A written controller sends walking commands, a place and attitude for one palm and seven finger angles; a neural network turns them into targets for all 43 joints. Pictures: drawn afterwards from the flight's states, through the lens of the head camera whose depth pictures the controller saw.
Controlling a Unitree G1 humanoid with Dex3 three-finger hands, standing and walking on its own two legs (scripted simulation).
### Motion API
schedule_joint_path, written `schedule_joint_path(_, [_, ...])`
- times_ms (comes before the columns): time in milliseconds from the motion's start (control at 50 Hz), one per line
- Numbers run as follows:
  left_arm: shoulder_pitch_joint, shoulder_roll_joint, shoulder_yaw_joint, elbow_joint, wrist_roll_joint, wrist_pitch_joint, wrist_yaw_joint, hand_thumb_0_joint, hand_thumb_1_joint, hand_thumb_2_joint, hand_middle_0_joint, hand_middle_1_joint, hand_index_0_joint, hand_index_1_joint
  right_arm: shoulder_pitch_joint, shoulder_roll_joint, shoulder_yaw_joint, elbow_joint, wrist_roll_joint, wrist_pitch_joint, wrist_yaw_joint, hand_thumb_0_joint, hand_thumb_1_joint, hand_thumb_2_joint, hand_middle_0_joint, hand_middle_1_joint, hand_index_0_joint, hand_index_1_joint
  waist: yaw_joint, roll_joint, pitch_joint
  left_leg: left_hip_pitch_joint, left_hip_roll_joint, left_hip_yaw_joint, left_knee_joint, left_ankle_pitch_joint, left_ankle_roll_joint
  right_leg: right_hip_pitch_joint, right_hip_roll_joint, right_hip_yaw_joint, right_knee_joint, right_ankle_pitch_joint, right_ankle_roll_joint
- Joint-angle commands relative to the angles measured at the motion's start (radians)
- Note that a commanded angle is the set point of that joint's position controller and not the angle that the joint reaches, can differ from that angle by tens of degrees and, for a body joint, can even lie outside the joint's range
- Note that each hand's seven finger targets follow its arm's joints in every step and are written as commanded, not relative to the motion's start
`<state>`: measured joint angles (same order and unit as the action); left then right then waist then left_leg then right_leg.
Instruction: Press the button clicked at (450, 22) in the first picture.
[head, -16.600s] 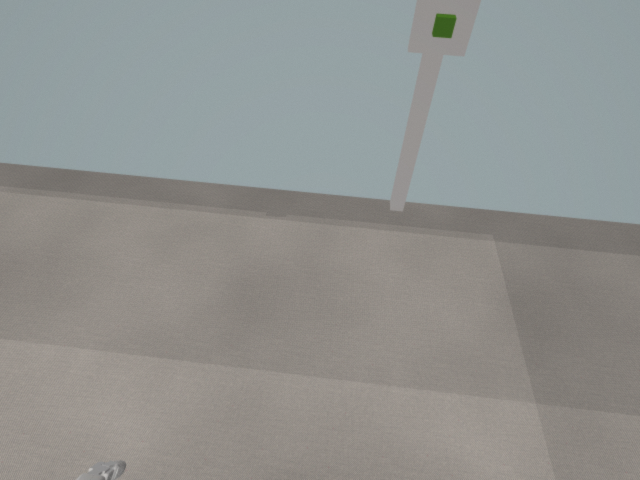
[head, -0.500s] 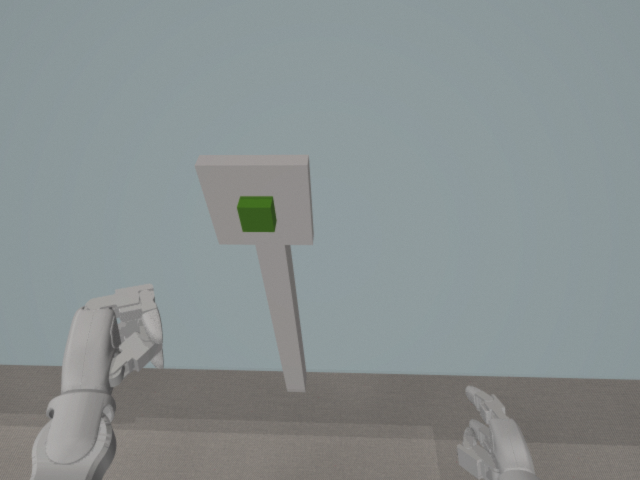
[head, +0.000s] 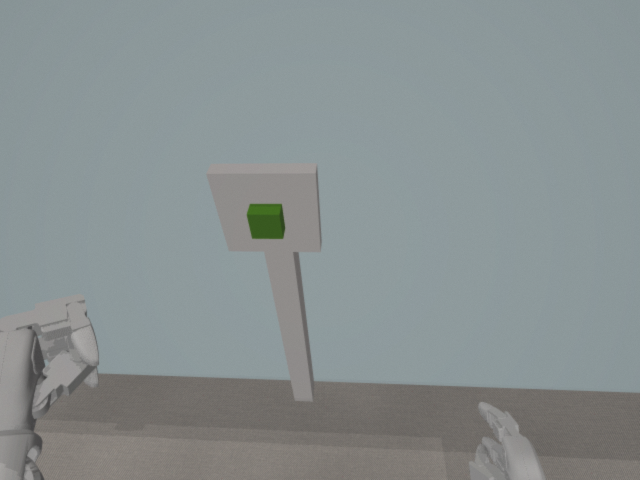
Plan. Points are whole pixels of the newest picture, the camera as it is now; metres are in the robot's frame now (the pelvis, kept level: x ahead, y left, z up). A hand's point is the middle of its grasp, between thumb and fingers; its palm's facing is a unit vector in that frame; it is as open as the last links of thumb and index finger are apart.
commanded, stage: draw the hand back to the body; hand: left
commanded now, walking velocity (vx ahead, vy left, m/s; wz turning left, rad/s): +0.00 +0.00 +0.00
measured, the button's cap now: (267, 220) +0.51 +0.17 +0.04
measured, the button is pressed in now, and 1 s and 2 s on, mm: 0 0 0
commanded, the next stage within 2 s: step back with the hand held close in 0.12 s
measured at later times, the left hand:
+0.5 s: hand (94, 368) +0.17 +0.24 +0.14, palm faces +0.31 -0.83 -0.46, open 3.1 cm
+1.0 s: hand (15, 445) +0.09 +0.26 +0.16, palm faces +0.38 -0.81 -0.44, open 3.1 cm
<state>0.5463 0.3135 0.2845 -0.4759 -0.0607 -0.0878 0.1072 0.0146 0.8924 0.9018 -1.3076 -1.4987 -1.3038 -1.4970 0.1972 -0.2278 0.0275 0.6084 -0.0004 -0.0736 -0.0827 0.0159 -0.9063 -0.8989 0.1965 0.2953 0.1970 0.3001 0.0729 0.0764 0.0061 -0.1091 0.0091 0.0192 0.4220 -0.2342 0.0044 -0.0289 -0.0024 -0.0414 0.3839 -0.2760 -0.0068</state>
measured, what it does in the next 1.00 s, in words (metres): shifts its weight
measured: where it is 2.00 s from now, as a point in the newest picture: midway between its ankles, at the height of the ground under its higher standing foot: outside the picture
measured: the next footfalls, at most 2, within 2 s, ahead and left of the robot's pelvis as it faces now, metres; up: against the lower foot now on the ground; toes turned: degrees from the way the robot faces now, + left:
right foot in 1.24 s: -0.13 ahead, -0.10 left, +0.00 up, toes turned +3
right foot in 1.82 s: -0.26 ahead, -0.04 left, +0.00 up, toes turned -5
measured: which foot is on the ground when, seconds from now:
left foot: down 0.00-1.00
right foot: down 0.00-1.00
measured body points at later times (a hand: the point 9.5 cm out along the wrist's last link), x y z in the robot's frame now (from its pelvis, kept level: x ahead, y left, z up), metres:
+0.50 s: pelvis -0.02 +0.01 +0.00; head -0.01 +0.00 +0.45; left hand +0.15 +0.29 +0.17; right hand +0.16 -0.23 -0.09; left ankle +0.00 +0.12 -0.74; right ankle -0.04 -0.11 -0.74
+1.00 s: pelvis -0.09 +0.03 -0.02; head -0.07 +0.04 +0.43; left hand +0.07 +0.30 +0.18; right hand +0.08 -0.21 -0.09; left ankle +0.00 +0.12 -0.74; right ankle -0.04 -0.11 -0.74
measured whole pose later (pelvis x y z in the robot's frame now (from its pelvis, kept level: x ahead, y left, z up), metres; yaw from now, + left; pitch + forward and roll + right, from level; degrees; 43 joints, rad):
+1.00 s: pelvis -0.09 +0.03 -0.02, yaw +0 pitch +0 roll -3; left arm 0.62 0.37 0.36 -0.62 -0.02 -0.23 0.16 0.01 0.89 0.90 -1.31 -1.50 -1.31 -1.50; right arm 0.21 -0.22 0.01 0.56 0.00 -0.05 -0.08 0.01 -0.90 -0.90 0.20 0.30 0.20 0.30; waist 0.01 0.03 0.03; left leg -0.45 0.01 0.00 0.62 -0.22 0.03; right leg -0.34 0.00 -0.05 0.52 -0.19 0.02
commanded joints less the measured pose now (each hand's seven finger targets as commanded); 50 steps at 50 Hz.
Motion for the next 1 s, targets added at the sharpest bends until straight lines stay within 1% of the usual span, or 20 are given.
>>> schedule_joint_path(0, [-0.088, 0.158, 0.098, -0.197, -0.002, -0.061, 0.016, 0.0, 0.9, 0.9, -1.3, -1.5, -1.3, -1.5, -0.152, -0.092, -0.037, -0.164, -0.007, -0.067, -0.016, 0.0, -0.9, -0.9, 0.2, 0.3, 0.2, 0.3, -0.003, -0.049, -0.024, 0.055, 0.003, -0.005, -0.052, 0.172, 0.028, -0.102, 0.003, 0.012, -0.074, 0.188, -0.003])
schedule_joint_path(40, [-0.093, 0.167, 0.107, -0.21, -0.002, -0.065, 0.019, 0.0, 0.9, 0.9, -1.3, -1.5, -1.3, -1.5, -0.155, -0.088, -0.035, -0.162, -0.008, -0.071, -0.018, 0.0, -0.9, -0.9, 0.2, 0.3, 0.2, 0.3, -0.001, -0.026, -0.033, 0.061, 0.001, -0.004, -0.049, 0.164, 0.027, -0.102, 0.001, 0.016, -0.081, 0.181, -0.004])
schedule_joint_path(80, [-0.086, 0.18, 0.118, -0.211, -0.002, -0.066, 0.02, 0.0, 0.9, 0.9, -1.3, -1.5, -1.3, -1.5, -0.156, -0.089, -0.037, -0.161, -0.008, -0.078, -0.02, 0.0, -0.9, -0.9, 0.2, 0.3, 0.2, 0.3, 0.002, -0.045, -0.027, 0.058, 0.0, -0.002, -0.048, 0.159, 0.026, -0.103, 0.004, 0.019, -0.096, 0.176, -0.003])
schedule_joint_path(100, [-0.089, 0.164, 0.105, -0.213, -0.002, -0.068, 0.019, 0.0, 0.9, 0.9, -1.3, -1.5, -1.3, -1.5, -0.157, -0.086, -0.035, -0.159, -0.007, -0.077, -0.02, 0.0, -0.9, -0.9, 0.2, 0.3, 0.2, 0.3, -0.002, -0.01, -0.024, 0.062, 0.001, 0.001, -0.048, 0.161, 0.026, -0.103, 0.0, 0.022, -0.093, 0.179, -0.005])
schedule_joint_path(140, [-0.092, 0.166, 0.108, -0.224, -0.001, -0.071, 0.02, 0.0, 0.9, 0.9, -1.3, -1.5, -1.3, -1.5, -0.154, -0.086, -0.035, -0.158, -0.009, -0.082, -0.018, 0.0, -0.9, -0.9, 0.2, 0.3, 0.2, 0.3, 0.0, 0.0, -0.028, 0.059, -0.001, -0.004, -0.051, 0.17, 0.022, -0.094, 0.002, 0.017, -0.087, 0.187, -0.006])
schedule_joint_path(180, [-0.07, 0.174, 0.121, -0.208, -0.001, -0.069, 0.02, 0.0, 0.9, 0.9, -1.3, -1.5, -1.3, -1.5, -0.154, -0.087, -0.038, -0.154, -0.011, -0.086, -0.019, 0.0, -0.9, -0.9, 0.2, 0.3, 0.2, 0.3, 0.004, -0.018, -0.032, 0.065, 0.0, 0.0, -0.051, 0.176, 0.022, -0.095, 0.006, 0.019, -0.098, 0.195, -0.005])
schedule_joint_path(220, [-0.123, 0.145, 0.086, -0.167, -0.001, -0.063, 0.018, 0.0, 0.9, 0.9, -1.3, -1.5, -1.3, -1.5, -0.153, -0.087, -0.035, -0.146, -0.009, -0.079, -0.02, 0.0, -0.9, -0.9, 0.2, 0.3, 0.2, 0.3, -0.011, -0.044, 0.007, 0.055, 0.001, 0.0, -0.057, 0.155, 0.025, -0.115, 0.004, 0.018, -0.1, 0.17, -0.002])
schedule_joint_path(240, [-0.205, 0.264, 0.211, -0.238, 0.004, -0.098, 0.021, 0.0, 0.9, 0.9, -1.3, -1.5, -1.3, -1.5, -0.137, -0.116, -0.044, -0.184, -0.005, -0.048, -0.01, 0.0, -0.9, -0.9, 0.2, 0.3, 0.2, 0.3, -0.049, -0.071, 0.073, -0.026, 0.02, -0.021, -0.018, 0.101, 0.042, -0.219, -0.044, 0.093, -0.16, 0.167, 0.007])
schedule_joint_path(260, [-0.1, 0.204, 0.167, -0.155, 0.007, -0.1, 0.015, 0.0, 0.9, 0.9, -1.3, -1.5, -1.3, -1.5, -0.14, -0.102, -0.044, -0.165, -0.009, -0.029, -0.009, 0.0, -0.9, -0.9, 0.2, 0.3, 0.2, 0.3, -0.052, -0.104, 0.052, -0.025, 0.017, -0.029, 0.003, 0.103, 0.042, -0.223, -0.064, 0.094, -0.166, 0.161, 0.004])
schedule_joint_path(320, [-0.004, 0.168, 0.132, -0.174, 0.011, -0.111, 0.009, 0.0, 0.9, 0.9, -1.3, -1.5, -1.3, -1.5, -0.132, -0.108, -0.054, -0.182, -0.01, 0.007, 0.001, 0.0, -0.9, -0.9, 0.2, 0.3, 0.2, 0.3, -0.058, -0.072, -0.031, -0.02, 0.027, -0.022, 0.011, 0.194, 0.038, -0.189, -0.073, 0.063, -0.112, 0.252, 0.009])
schedule_joint_path(420, [0.066, 0.209, 0.17, -0.259, 0.004, -0.116, 0.02, 0.0, 0.9, 0.9, -1.3, -1.5, -1.3, -1.5, -0.127, -0.113, -0.069, -0.217, -0.001, 0.047, 0.0, 0.0, -0.9, -0.9, 0.2, 0.3, 0.2, 0.3, -0.06, -0.044, -0.158, -0.019, 0.049, -0.032, 0.013, 0.377, 0.035, -0.122, -0.053, 0.035, -0.015, 0.379, 0.018])
schedule_joint_path(480, [0.082, 0.245, 0.205, -0.294, 0.001, -0.122, 0.029, 0.0, 0.9, 0.9, -1.3, -1.5, -1.3, -1.5, -0.134, -0.114, -0.074, -0.229, 0.002, 0.054, -0.006, 0.0, -0.9, -0.9, 0.2, 0.3, 0.2, 0.3, -0.057, -0.017, -0.174, -0.035, 0.057, -0.039, 0.014, 0.401, 0.035, -0.133, -0.047, 0.034, 0.014, 0.381, 0.02])
schedule_joint_path(540, [0.107, 0.235, 0.204, -0.293, -0.001, -0.127, 0.035, 0.0, 0.9, 0.9, -1.3, -1.5, -1.3, -1.5, -0.124, -0.111, -0.079, -0.237, 0.007, 0.058, -0.006, 0.0, -0.9, -0.9, 0.2, 0.3, 0.2, 0.3, -0.06, -0.026, -0.176, -0.073, 0.07, -0.049, 0.009, 0.392, 0.036, -0.128, -0.038, 0.032, 0.043, 0.361, 0.021])
schedule_joint_path(620, [0.11, 0.22, 0.187, -0.293, 0.002, -0.133, 0.039, 0.0, 0.9, 0.9, -1.3, -1.5, -1.3, -1.5, -0.118, -0.118, -0.081, -0.237, 0.009, 0.053, -0.006, 0.0, -0.9, -0.9, 0.2, 0.3, 0.2, 0.3, -0.066, -0.011, -0.144, -0.145, 0.083, -0.068, -0.018, 0.275, 0.04, -0.145, -0.031, 0.036, 0.055, 0.263, 0.023])
schedule_joint_path(740, [0.091, 0.215, 0.198, -0.31, 0.023, -0.166, 0.049, 0.0, 0.9, 0.9, -1.3, -1.5, -1.3, -1.5, -0.115, -0.131, -0.079, -0.246, 0.006, 0.017, -0.007, 0.0, -0.9, -0.9, 0.2, 0.3, 0.2, 0.3, -0.07, 0.032, -0.072, -0.436, 0.117, -0.138, -0.126, -0.218, 0.075, -0.062, -0.008, 0.058, 0.126, 0.059, 0.019])
schedule_joint_path(800, [0.081, 0.217, 0.209, -0.32, 0.031, -0.182, 0.053, 0.0, 0.9, 0.9, -1.3, -1.5, -1.3, -1.5, -0.102, -0.127, -0.08, -0.243, 0.004, -0.001, -0.011, 0.0, -0.9, -0.9, 0.2, 0.3, 0.2, 0.3, -0.073, 0.003, -0.067, -0.492, 0.11, -0.137, -0.099, -0.304, 0.077, -0.07, -0.018, 0.083, 0.113, -0.003, 0.014])
schedule_joint_path(880, [0.047, 0.23, 0.205, -0.344, 0.034, -0.197, 0.066, 0.0, 0.9, 0.9, -1.3, -1.5, -1.3, -1.5, -0.081, -0.129, -0.084, -0.218, -0.005, -0.023, -0.012, 0.0, -0.9, -0.9, 0.2, 0.3, 0.2, 0.3, -0.084, -0.052, -0.059, -0.338, 0.057, -0.098, 0.044, -0.268, 0.044, -0.292, -0.072, 0.148, -0.025, -0.19, -0.018])
schedule_joint_path(920, [0.038, 0.218, 0.186, -0.345, 0.031, -0.202, 0.077, 0.0, 0.9, 0.9, -1.3, -1.5, -1.3, -1.5, -0.067, -0.117, -0.079, -0.196, -0.008, -0.029, -0.013, 0.0, -0.9, -0.9, 0.2, 0.3, 0.2, 0.3, -0.091, -0.099, -0.071, -0.218, 0.028, -0.075, 0.14, -0.183, 0.023, -0.407, -0.119, 0.163, -0.07, -0.199, -0.04])
schedule_joint_path(960, [0.023, 0.225, 0.186, -0.347, 0.03, -0.204, 0.086, 0.0, 0.9, 0.9, -1.3, -1.5, -1.3, -1.5, -0.064, -0.117, -0.077, -0.181, -0.009, -0.033, -0.014, 0.0, -0.9, -0.9, 0.2, 0.3, 0.2, 0.3, -0.096, -0.094, -0.07, -0.169, 0.023, -0.075, 0.159, -0.153, 0.016, -0.461, -0.127, 0.146, -0.07, -0.186, -0.043])
schedule_joint_path(980, [0.014, 0.237, 0.193, -0.356, 0.03, -0.205, 0.09, 0.0, 0.9, 0.9, -1.3, -1.5, -1.3, -1.5, -0.07, -0.123, -0.078, -0.178, -0.01, -0.035, -0.019, 0.0, -0.9, -0.9, 0.2, 0.3, 0.2, 0.3, -0.096, -0.063, -0.065, -0.167, 0.036, -0.094, 0.12, -0.167, 0.015, -0.468, -0.107, 0.123, -0.056, -0.202, -0.034])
